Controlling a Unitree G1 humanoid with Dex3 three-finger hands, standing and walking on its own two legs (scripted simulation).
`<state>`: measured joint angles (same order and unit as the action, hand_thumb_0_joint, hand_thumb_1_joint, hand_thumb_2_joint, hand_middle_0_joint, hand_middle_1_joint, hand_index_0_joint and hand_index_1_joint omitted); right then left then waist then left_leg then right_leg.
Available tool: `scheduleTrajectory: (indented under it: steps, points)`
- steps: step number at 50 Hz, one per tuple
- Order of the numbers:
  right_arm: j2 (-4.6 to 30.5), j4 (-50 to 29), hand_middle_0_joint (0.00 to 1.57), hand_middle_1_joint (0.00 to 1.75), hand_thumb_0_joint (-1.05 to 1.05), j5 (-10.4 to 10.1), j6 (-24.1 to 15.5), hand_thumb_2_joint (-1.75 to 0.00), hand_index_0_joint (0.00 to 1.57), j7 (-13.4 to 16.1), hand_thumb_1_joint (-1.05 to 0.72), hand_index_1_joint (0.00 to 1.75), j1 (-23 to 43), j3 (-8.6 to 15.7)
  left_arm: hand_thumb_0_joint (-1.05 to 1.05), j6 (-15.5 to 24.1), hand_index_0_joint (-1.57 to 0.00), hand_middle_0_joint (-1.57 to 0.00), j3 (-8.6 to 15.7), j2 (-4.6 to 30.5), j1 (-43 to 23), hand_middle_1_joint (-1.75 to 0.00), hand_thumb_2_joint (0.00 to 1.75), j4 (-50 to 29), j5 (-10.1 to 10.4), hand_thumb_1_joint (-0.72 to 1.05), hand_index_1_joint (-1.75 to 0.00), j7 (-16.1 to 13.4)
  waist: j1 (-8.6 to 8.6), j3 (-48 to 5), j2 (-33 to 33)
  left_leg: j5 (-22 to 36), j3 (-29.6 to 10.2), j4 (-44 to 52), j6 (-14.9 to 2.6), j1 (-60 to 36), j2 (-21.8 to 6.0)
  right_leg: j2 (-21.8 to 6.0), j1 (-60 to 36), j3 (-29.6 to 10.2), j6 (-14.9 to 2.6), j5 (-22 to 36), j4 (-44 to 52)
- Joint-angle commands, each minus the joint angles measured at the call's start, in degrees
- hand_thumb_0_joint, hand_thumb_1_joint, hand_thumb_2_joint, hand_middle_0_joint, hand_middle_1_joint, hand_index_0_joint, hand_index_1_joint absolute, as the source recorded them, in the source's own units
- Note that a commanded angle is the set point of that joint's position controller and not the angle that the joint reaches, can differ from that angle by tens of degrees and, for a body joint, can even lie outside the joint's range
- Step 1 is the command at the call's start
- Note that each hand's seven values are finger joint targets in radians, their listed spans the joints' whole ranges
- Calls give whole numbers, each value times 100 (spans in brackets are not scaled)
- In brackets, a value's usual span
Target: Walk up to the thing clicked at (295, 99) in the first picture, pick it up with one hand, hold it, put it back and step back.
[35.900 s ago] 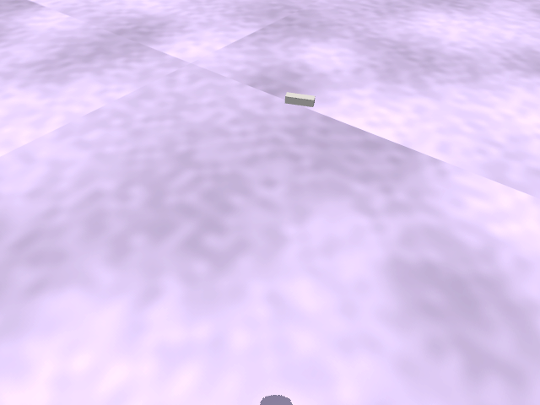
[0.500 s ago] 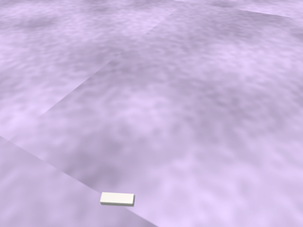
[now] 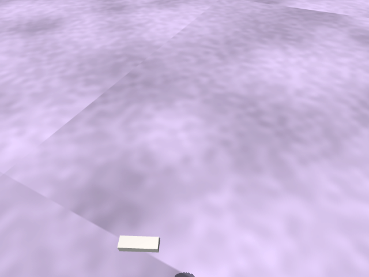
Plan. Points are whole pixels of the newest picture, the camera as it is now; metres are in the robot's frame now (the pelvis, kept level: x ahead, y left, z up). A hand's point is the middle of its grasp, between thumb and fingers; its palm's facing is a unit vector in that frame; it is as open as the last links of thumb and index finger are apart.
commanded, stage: stand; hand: left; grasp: from above
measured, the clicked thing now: (139, 243) +0.44 +0.26 -0.76
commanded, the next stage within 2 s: step back in 1.10 s
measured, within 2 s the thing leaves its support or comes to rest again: neither
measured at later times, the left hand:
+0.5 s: hand out of the picture +0.08 +0.24 -0.15, palm faces +0.01 -0.94 -0.34, open 7.4 cm
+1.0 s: hand out of the picture +0.09 +0.24 -0.15, palm faces +0.00 -0.94 -0.34, open 7.4 cm
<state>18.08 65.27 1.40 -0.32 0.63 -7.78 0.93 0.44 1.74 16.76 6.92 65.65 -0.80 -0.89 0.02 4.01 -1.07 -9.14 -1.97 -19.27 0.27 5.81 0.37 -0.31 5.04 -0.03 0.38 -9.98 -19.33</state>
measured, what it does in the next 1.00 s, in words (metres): stands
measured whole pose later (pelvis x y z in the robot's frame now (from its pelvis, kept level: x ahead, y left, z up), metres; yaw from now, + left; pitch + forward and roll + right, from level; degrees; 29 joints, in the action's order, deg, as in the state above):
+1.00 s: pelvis +0.01 -0.01 +0.00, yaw +0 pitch -3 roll +0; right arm 19.4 65.5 1.1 -0.5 0.1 -6.7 0.3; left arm 0.7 1.0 18.6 6.4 65.1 -0.5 -0.3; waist -0.2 3.3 -0.9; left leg -9.2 -2.0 -17.5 1.2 5.4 -0.6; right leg 0.6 5.1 0.0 -0.6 -10.3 -18.3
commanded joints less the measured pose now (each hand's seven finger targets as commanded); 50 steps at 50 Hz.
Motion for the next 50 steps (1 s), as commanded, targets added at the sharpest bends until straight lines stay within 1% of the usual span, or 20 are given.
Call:
scheduleTrajectory:
  steps: [1, 2, 5, 7, 8, 10, 15, 18, 22, 27, 33, 34, 37, 40, 41, 42, 44, 46, 47, 50]
  points:
    - [1088, -274, 20, 30, 0, -24, -118, -90, 20, 89, -90, 30, 183, 186, 0, 84, -20, -20, 191, 1201, -190, -30, 90, -296, -15, 90, -30, -65, 32, -291, 97, 366, -493, 354, -159, 36, -637, -642, 70, -535, -126, 257, 422]
    - [1109, -259, 20, 30, 0, -33, -119, -90, 20, 82, -90, 30, 179, 187, 0, 92, -20, -20, 182, 1197, -184, -30, 90, -287, -11, 90, -30, -67, 25, -322, 58, 438, -508, 366, -162, 23, -646, -651, 22, -529, -120, 343, 411]
    - [1075, -254, 20, 30, 0, -27, -128, -90, 20, 76, -90, 30, 233, 171, 0, 84, -20, -20, 185, 1200, -200, -30, 90, -269, -11, 90, -30, -51, 51, -230, 87, 189, -524, 433, -142, 66, -645, -625, 123, -517, -126, 107, 416]
    - [1104, -273, 20, 30, 0, -35, -137, -90, 20, 74, -90, 30, 234, 178, 0, 98, -20, -20, 196, 1262, -271, -30, 90, -305, -9, 90, -30, -46, 28, -313, 144, 372, -510, 426, -133, 9, -657, -648, 81, -538, -128, 231, 423]
    - [1151, -304, 20, 30, 0, -42, -148, -90, 20, 66, -90, 30, 307, 191, 0, 112, -20, -20, 181, 1235, -258, -30, 90, -321, -25, 90, -30, -47, 34, -440, 131, 668, -497, 354, -143, -127, -672, -651, 50, -510, -117, 496, 421]
    - [1118, -261, 20, 30, 0, -30, -143, -90, 20, 70, -90, 30, 241, 164, 0, 110, -20, -20, 198, 1289, -365, -30, 90, -335, -2, 90, -30, -42, 0, -318, 119, 396, -482, 403, -128, 19, -660, -638, 85, -542, -114, 302, 441]
    - [1166, -267, 20, 30, 0, -40, -149, -90, 20, 66, -90, 30, 296, 178, 0, 123, -20, -20, 176, 1278, -324, -30, 90, -328, -2, 90, -30, -42, 5, -485, 128, 746, -466, 357, -141, -114, -691, -666, -28, -517, -118, 675, 394]
    - [1158, -237, 20, 30, 0, -34, -132, -90, 20, 63, -90, 30, 269, 172, 0, 115, -20, -20, 173, 1319, -347, -30, 90, -321, 8, 90, -30, -40, -1, -393, 161, 550, -466, 412, -127, -23, -680, -662, 21, -535, -126, 424, 460]
    - [1195, -267, 20, 30, 0, -49, -132, -90, 20, 50, -90, 30, 360, 185, 0, 122, -20, -20, 146, 1293, -271, -30, 90, -313, -2, 90, -30, -37, 18, -467, 173, 678, -464, 360, -134, -141, -702, -669, 22, -508, -128, 559, 455]
    - [1192, -252, 20, 30, 0, -38, -116, -90, 20, 39, -90, 30, 301, 170, 0, 117, -20, -20, 171, 1389, -353, -30, 90, -330, 8, 90, -30, -30, -18, -266, 94, 163, -474, 457, -128, 58, -673, -647, 135, -566, -153, 58, 514]
    - [1228, -297, 20, 30, 0, -47, -150, -90, 20, 37, -90, 30, 321, 168, 0, 142, -20, -20, 158, 1404, -303, -30, 90, -360, 8, 90, -30, -17, -2, -492, 110, 692, -460, 392, -117, -139, -710, -670, 48, -546, -156, 567, 419]
    - [1251, -287, 20, 30, 0, -44, -151, -90, 20, 46, -90, 30, 302, 162, 0, 139, -20, -20, 162, 1390, -352, -30, 90, -365, 15, 90, -30, -18, -28, -527, 64, 675, -448, 367, -133, -134, -719, -684, -15, -570, -162, 645, 396]
    - [1255, -259, 20, 30, 0, -56, -141, -90, 20, 39, -90, 30, 292, 159, 0, 124, -20, -20, 137, 1377, -297, -30, 90, -345, 22, 90, -30, -11, -4, -430, 116, 559, -479, 421, -112, -57, -713, -656, 25, -545, -154, 395, 449]
    - [1233, -281, 20, 30, 0, -54, -145, -90, 20, 29, -90, 30, 303, 150, 0, 142, -20, -20, 134, 1417, -280, -30, 90, -379, 6, 90, -30, -10, -17, -502, 130, 700, -448, 378, -101, -160, -711, -663, 61, -535, -157, 630, 421]
    - [1255, -262, 20, 30, 0, -58, -138, -90, 20, 34, -90, 30, 279, 141, 0, 137, -20, -20, 133, 1407, -321, -30, 90, -378, 18, 90, -30, -11, -19, -378, 122, 540, -460, 413, -107, -16, -710, -660, 55, -563, -152, 462, 456]
    - [1285, -272, 20, 30, 0, -52, -144, -90, 20, 36, -90, 30, 299, 156, 0, 143, -20, -20, 127, 1413, -286, -30, 90, -395, 12, 90, -30, -12, -1, -533, 104, 677, -431, 363, -119, -169, -720, -690, -3, -574, -168, 683, 429]
    - [1244, -266, 20, 30, 0, -52, -127, -90, 20, 30, -90, 30, 278, 137, 0, 142, -20, -20, 122, 1430, -313, -30, 90, -394, 22, 90, -30, -16, -16, -391, 178, 558, -455, 412, -106, 16, -704, -670, 16, -552, -148, 518, 452]
    - [1282, -277, 20, 30, 0, -59, -131, -90, 20, 29, -90, 30, 298, 147, 0, 148, -20, -20, 119, 1416, -273, -30, 90, -386, 13, 90, -30, -17, -16, -541, 138, 664, -445, 357, -129, -137, -727, -680, -8, -554, -145, 723, 435]
    - [1244, -268, 20, 30, 0, -56, -121, -90, 20, 27, -90, 30, 260, 129, 0, 143, -20, -20, 119, 1440, -296, -30, 90, -382, 26, 90, -30, -15, -34, -366, 199, 485, -452, 429, -109, -12, -700, -661, 70, -551, -147, 492, 462]
    - [1298, -265, 20, 30, 0, -55, -124, -90, 20, 23, -90, 30, 263, 136, 0, 141, -20, -20, 107, 1410, -283, -30, 90, -387, 28, 90, -30, -3, -19, -348, 76, 354, -455, 440, -120, -14, -709, -661, 123, -592, -165, 295, 493]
